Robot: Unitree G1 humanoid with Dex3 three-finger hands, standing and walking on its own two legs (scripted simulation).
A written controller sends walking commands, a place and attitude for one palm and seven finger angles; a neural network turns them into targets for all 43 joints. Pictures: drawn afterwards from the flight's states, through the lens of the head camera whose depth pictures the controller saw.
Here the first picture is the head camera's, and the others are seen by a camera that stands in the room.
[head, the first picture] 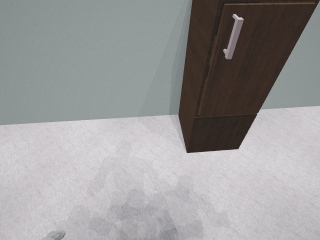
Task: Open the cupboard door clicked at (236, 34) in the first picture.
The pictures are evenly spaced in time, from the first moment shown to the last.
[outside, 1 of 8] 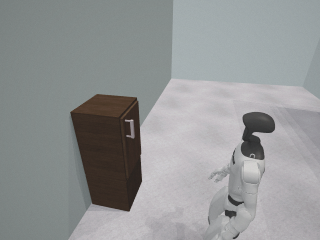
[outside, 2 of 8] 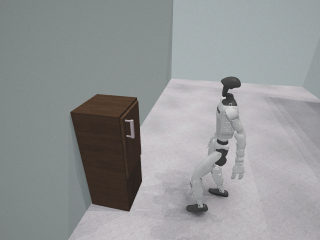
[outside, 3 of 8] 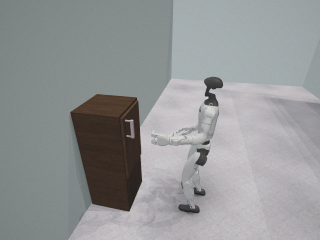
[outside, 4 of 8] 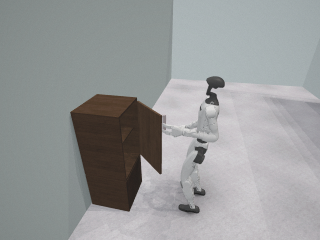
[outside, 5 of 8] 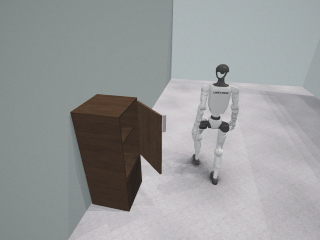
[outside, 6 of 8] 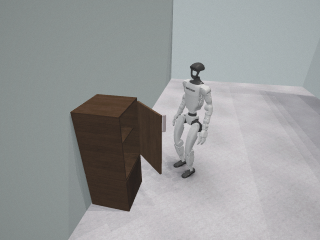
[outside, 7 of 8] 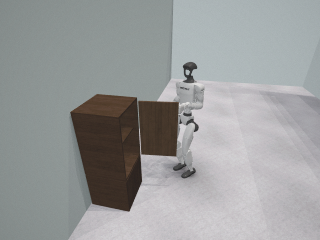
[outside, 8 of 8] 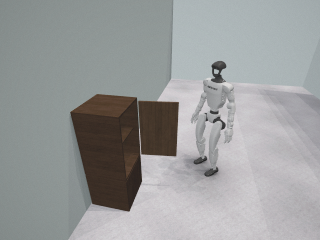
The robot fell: no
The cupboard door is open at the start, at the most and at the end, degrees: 0 99 98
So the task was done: yes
